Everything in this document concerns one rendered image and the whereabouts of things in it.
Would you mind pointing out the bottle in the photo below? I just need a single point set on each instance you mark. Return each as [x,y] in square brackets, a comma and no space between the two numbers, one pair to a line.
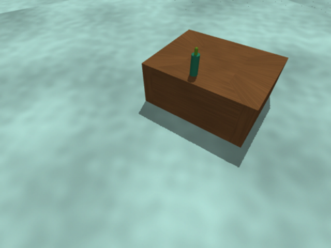
[195,57]

